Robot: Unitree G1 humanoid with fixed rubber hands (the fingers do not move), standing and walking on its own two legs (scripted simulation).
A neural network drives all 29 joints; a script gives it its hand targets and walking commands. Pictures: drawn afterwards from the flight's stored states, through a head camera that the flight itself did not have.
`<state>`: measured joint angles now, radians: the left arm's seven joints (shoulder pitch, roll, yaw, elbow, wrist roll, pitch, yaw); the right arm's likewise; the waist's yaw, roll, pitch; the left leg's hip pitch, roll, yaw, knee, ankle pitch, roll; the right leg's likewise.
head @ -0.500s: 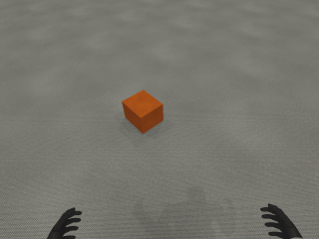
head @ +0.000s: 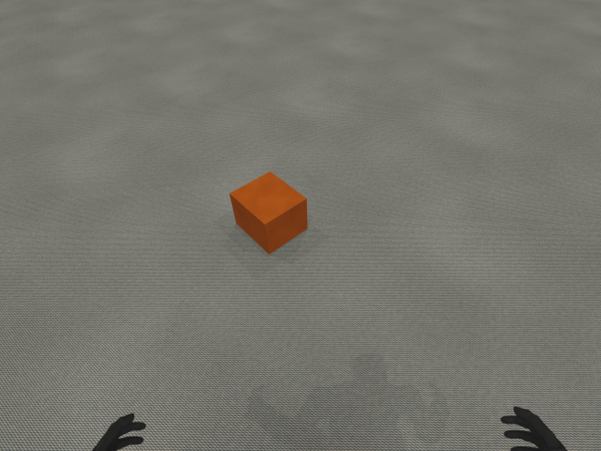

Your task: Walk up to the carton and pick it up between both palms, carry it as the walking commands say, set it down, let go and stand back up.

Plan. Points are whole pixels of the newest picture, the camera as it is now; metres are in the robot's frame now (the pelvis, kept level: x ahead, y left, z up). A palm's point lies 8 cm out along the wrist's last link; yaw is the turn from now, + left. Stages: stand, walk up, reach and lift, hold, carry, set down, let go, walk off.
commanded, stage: stand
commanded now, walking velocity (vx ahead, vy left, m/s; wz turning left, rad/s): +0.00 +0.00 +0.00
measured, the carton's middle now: (269, 211) +1.23 +0.18 -0.68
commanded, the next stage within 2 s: walk up in 0.74 s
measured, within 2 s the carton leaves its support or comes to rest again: neither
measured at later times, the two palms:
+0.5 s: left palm out of the picture +0.11 +0.31 -0.09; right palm out of the picture +0.11 -0.31 -0.09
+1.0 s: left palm out of the picture +0.10 +0.30 -0.09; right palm out of the picture +0.09 -0.31 -0.10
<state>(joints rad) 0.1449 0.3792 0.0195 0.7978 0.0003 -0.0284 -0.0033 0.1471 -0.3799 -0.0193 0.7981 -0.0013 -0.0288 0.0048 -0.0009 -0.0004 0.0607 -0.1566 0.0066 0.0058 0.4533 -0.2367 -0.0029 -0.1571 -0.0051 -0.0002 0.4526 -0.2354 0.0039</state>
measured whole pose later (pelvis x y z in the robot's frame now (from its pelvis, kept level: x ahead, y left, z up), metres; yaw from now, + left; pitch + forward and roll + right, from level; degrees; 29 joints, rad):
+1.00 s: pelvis +0.00 +0.00 +0.01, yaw +1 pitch -1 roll +0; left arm 0.14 0.36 0.04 0.92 0.02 0.01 -0.02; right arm 0.19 -0.37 -0.05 0.95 -0.02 0.03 0.01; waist 0.00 0.01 0.03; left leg -0.17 0.01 -0.02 0.40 -0.26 0.00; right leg -0.21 -0.03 -0.06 0.55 -0.37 0.01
